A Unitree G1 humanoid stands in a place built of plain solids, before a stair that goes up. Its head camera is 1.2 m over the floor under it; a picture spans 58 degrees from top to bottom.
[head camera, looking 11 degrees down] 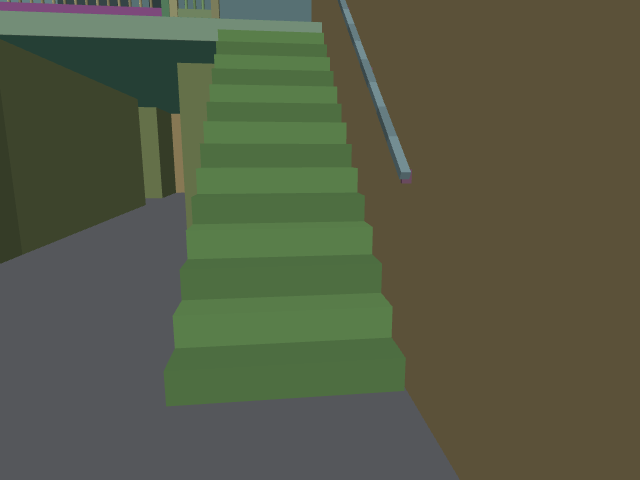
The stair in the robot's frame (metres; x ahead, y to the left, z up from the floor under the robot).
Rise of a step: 0.18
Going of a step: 0.25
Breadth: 1.20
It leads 7 degrees to the left of straight ahead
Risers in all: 15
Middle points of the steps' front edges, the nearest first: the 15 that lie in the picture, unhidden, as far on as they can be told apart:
1.99 0.16 0.19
2.24 0.19 0.37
2.50 0.22 0.56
2.75 0.25 0.74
3.00 0.28 0.93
3.25 0.31 1.11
3.51 0.34 1.30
3.76 0.37 1.48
4.01 0.40 1.67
4.27 0.43 1.85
4.52 0.46 2.04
4.77 0.49 2.22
5.02 0.52 2.41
5.28 0.55 2.59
5.53 0.57 2.78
